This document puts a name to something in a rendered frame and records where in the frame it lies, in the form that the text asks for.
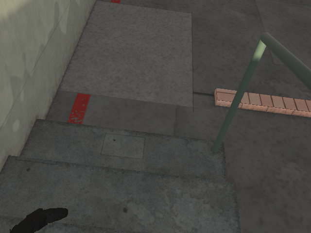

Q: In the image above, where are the stairs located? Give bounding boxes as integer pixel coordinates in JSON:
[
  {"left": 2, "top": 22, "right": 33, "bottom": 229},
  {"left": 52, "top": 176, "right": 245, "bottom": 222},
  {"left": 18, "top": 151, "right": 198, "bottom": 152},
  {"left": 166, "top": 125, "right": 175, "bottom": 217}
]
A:
[{"left": 0, "top": 118, "right": 241, "bottom": 233}]

